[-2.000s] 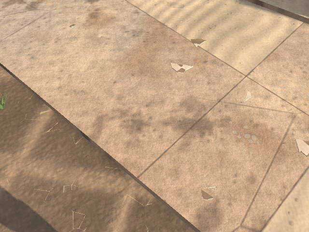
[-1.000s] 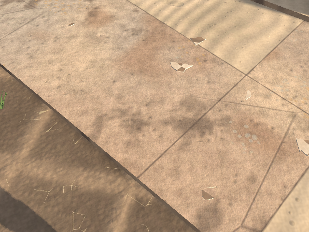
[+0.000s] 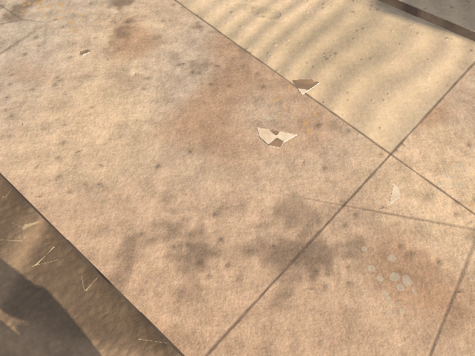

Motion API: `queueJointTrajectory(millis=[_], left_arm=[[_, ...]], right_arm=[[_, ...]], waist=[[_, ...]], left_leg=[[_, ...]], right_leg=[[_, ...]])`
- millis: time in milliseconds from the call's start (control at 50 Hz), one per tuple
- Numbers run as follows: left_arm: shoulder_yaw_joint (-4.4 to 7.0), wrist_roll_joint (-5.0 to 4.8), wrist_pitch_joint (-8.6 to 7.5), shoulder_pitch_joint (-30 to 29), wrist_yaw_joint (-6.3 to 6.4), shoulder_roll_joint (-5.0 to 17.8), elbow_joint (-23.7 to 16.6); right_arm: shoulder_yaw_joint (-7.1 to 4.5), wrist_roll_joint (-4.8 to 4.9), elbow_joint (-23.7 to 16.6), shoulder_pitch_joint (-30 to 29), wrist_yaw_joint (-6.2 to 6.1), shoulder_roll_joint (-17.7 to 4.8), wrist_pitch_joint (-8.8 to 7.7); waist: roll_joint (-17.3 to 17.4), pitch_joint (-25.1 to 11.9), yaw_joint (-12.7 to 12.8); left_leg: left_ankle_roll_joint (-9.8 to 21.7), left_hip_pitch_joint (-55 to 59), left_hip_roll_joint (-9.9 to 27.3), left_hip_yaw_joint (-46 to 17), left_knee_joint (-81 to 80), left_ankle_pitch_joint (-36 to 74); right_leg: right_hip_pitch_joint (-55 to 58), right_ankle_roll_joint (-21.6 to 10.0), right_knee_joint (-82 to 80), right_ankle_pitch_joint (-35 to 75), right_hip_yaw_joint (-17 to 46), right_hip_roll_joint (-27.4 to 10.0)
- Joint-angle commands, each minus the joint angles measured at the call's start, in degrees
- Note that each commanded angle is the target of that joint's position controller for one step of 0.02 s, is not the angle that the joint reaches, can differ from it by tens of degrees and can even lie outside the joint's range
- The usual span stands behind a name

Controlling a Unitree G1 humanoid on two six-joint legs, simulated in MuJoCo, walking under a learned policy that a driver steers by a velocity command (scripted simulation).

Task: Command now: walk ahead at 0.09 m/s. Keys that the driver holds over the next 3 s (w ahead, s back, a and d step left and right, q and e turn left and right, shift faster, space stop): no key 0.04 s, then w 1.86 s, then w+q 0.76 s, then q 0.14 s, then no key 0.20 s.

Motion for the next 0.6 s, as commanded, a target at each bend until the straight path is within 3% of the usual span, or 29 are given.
queueJointTrajectory(millis=[20,40,80,100,140,160,180,200,220,240,260,280,320,360,400,480,520,540,560,580,600], left_arm=[[-0.02,0.5,1.41,10.5,1.29,0.0,0.8],[-0.01,0.59,1.91,10.7,1.26,0.5,1.1],[0.42,0.83,2.84,10.1,0.77,2.1,1.2],[0.93,1.06,2.7,7.8,0.73,3.6,0.7],[1.09,0.98,2.19,5.8,0.77,3.5,0.6],[1.17,1.28,1.82,8.2,0.64,4.0,1.4],[1.37,1.22,1.34,13.2,0.54,5.1,2.6],[3.0,0.54,0.76,17.8,-0.03,10.3,4.4],[3.2,1.08,-0.6,15.9,-0.22,10.4,3.6],[2.57,1.57,-1.85,12.7,-0.12,7.6,2.6],[2.3,1.1,-2.6,10.5,-0.33,6.2,1.9],[2.28,0.27,-2.95,9.5,-0.59,5.8,1.5],[1.74,0.31,-2.85,10.7,-0.81,3.8,1.7],[1.87,0.57,-2.39,11.9,-0.88,4.4,1.7],[2.22,0.57,-2.17,13.4,-0.83,6.0,1.4],[3.05,-0.54,-2.17,15.1,-0.85,8.6,1.8],[3.31,-0.74,-1.95,13.6,-0.74,9.3,1.8],[3.05,-0.79,-1.79,12.7,-0.66,8.7,1.6],[2.74,-0.79,-1.9,11.3,-0.74,8.1,0.8],[1.48,0.67,-2.54,12.6,-1.09,3.3,-1.0],[0.43,-0.81,-4.17,15.9,-1.37,-1.4,0.0]], right_arm=[[-0.94,-1.14,-2.4,-2.2,-0.86,-6.1,-0.4],[-0.87,-0.91,-2.4,-1.7,-1.06,-5.9,-0.09],[-1.56,1.28,-2.2,-0.9,-1.41,-8.3,0.99],[-1.62,2.29,-2.5,-1.1,-1.73,-8.4,1.73],[-2.22,3.19,-2.2,0.8,-2.36,-9.6,2.39],[-2.13,3.41,-2.6,0.6,-2.55,-8.3,2.25],[-1.73,3.43,-3.5,-0.9,-2.32,-5.7,1.76],[-1.38,3.38,-5.4,-3.2,-2.24,-3.1,0.8],[-1.95,2.83,-6.0,-5.0,-1.95,-5.4,-0.14],[-2.55,3.09,-5.3,-3.4,-1.32,-6.5,-0.56],[-2.7,3.02,-3.6,-1.1,-0.88,-6.2,-0.63],[-2.85,2.71,-3.4,-0.9,-0.64,-6.2,-0.88],[-2.72,2.42,-3.6,-3.4,-0.12,-4.6,-1.12],[-1.95,2.46,-4.1,-6.0,0.35,-2.2,-0.89],[-1.22,2.66,-5.3,-9.7,0.66,-1.1,-0.64],[-1.23,3.0,-6.9,-10.8,1.0,-3.5,-0.25],[-2.64,2.97,-5.8,-4.3,0.85,-6.3,-0.2],[-4.1,3.04,-3.3,4.2,0.64,-8.4,-0.16],[-5.6,3.28,-0.7,13.9,0.33,-11.1,-0.14],[-6.9,2.42,0.7,21.2,-0.59,-17.2,0.46],[-5.91,1.62,1.3,22.4,-0.14,-16.6,0.38]], waist=[[7.7,-7.8,3.3],[7.8,-9.4,3.2],[8.4,-9.7,3.6],[7.7,-6.6,3.5],[8.1,-2.1,3.3],[5.3,-1.5,4.0],[-1.1,-1.6,5.0],[-14.0,1.0,5.9],[-13.8,4.6,5.8],[-9.7,4.6,3.3],[-7.3,3.7,1.9],[-5.2,3.1,1.4],[-3.6,1.8,1.9],[-4.5,1.6,2.8],[-5.4,2.6,4.1],[-8.0,4.4,3.6],[-8.8,1.6,-0.9],[-7.6,-3.0,-5.1],[-5.0,-8.9,-9.7],[10.5,-15.9,-9.3],[19.0,-23.1,-7.9]], left_leg=[[10.7,-1.5,13.1,-9.3,-10.2,16.5],[10.6,-0.7,13.8,-10.2,-10.4,12.3],[9.1,-2.7,14.1,-12.9,-14.0,-18.2],[7.3,-2.6,12.8,-14.1,-15.7,-29.1],[5.9,-2.5,12.5,-16.9,-15.4,-34.8],[4.7,-4.0,11.4,-16.2,-11.8,-33.0],[2.5,-11.5,7.7,-11.0,-1.2,-28.3],[-0.5,-20.8,-0.5,0.6,12.6,-23.2],[-0.4,-26.3,1.8,-3.0,23.6,-22.8],[-0.2,-30.0,3.5,-6.0,29.7,-18.9],[-0.3,-30.9,4.5,-6.4,32.4,-16.0],[-0.6,-31.7,5.6,-6.4,32.3,-13.0],[-1.9,-28.0,6.5,-4.5,29.4,-7.6],[-2.9,-21.6,6.0,-1.8,23.3,-3.9],[-3.1,-15.6,4.8,-0.2,16.8,-1.9],[-1.3,-8.6,3.9,0.7,9.8,-4.8],[0.4,1.1,1.7,1.8,7.2,-4.8],[1.7,11.6,0.1,2.7,6.3,-4.2],[3.5,26.1,3.1,-1.1,5.6,-3.4],[8.6,41.8,18.7,-24.7,0.2,-9.0],[15.4,44.6,27.1,-48.5,-11.6,-16.5]], right_leg=[[10.2,0.1,-12.5,2.3,-0.9,-1.2],[12.0,-0.1,-15.5,5.4,-1.2,-1.1],[15.5,-1.9,-21.5,12.5,-3.4,0.0],[14.1,-2.8,-23.7,11.1,-4.4,1.1],[15.0,-5.4,-32.2,8.2,-5.1,2.3],[17.6,-7.8,-36.4,6.5,-2.2,0.2],[24.5,-11.0,-41.7,3.3,5.6,-6.2],[25.0,-16.4,-50.3,-9.1,20.9,-15.4],[24.1,-18.7,-53.8,-7.6,29.0,-20.5],[25.7,-17.4,-52.9,-2.6,26.1,-19.2],[27.1,-15.4,-52.3,3.2,21.5,-16.7],[28.3,-14.2,-52.4,8.8,18.3,-15.9],[27.2,-12.6,-52.8,18.8,11.0,-13.3],[23.4,-11.8,-53.1,21.1,5.8,-10.7],[19.8,-11.6,-53.5,21.6,3.6,-9.9],[20.0,-11.4,-52.0,23.7,3.7,-12.4],[20.5,-10.0,-45.2,38.0,2.3,-12.7],[19.0,-8.5,-35.5,48.0,-0.9,-10.5],[11.1,-6.2,-22.1,48.8,-3.6,-7.7],[-6.3,-2.7,1.1,23.3,-6.4,-0.8],[-15.2,-2.3,17.9,-1.4,2.0,4.5]])
Next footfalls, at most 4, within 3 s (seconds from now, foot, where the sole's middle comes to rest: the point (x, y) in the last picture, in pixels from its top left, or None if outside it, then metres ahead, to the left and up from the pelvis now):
0.16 right None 0.05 -0.12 -0.77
0.56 left None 0.32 0.16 -0.77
1.08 right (263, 282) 0.65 -0.05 -0.73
1.62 left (177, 207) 0.91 0.22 -0.73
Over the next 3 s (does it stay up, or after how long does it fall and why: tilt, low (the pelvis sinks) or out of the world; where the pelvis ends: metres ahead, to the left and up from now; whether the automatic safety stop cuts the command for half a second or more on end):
stays up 1.41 0.25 0.05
